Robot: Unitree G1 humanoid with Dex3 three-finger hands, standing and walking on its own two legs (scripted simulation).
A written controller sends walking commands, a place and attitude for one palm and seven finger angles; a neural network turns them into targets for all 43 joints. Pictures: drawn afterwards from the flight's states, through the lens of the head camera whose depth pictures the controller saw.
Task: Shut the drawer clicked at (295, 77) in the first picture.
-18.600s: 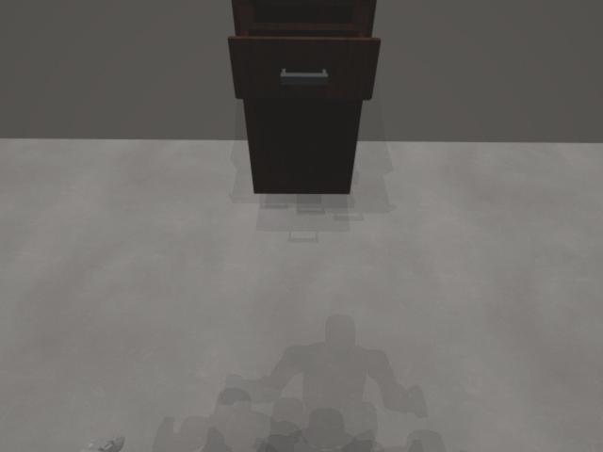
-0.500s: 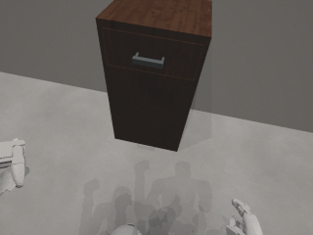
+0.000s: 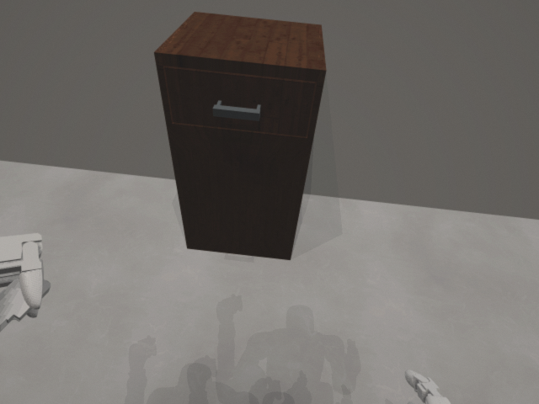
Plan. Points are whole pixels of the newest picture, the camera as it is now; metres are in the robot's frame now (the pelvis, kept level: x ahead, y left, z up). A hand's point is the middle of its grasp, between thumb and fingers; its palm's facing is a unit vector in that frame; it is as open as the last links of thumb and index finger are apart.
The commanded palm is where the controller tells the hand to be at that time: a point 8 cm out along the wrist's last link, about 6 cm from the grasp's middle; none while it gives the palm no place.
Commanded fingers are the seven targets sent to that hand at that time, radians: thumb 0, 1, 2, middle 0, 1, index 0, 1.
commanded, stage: stop stepping back and stand still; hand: left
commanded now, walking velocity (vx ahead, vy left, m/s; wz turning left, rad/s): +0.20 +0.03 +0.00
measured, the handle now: (237, 109) +0.91 +0.16 +0.00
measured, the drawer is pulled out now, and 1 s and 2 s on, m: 0.00 0.00 0.00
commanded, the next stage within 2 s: let the arm hang, fingers relaxed in 0.36 s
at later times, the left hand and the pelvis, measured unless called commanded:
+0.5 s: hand (54, 305) +0.18 +0.26 +0.14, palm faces +0.38 -0.78 -0.50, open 3.2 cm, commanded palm none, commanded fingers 0.00 0.90 0.90 -1.28 -1.47 -1.28 -1.47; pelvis +0.00 +0.00 +0.00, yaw +2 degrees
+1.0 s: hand out of the picture -0.01 +0.20 -0.16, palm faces +0.10 -0.96 -0.24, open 4.9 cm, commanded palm none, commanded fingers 0.00 0.90 0.90 -0.28 -0.39 -0.28 -0.39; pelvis -0.01 +0.00 +0.01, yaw +4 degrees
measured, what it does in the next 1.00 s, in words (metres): steps on the spot: left foot, then left foot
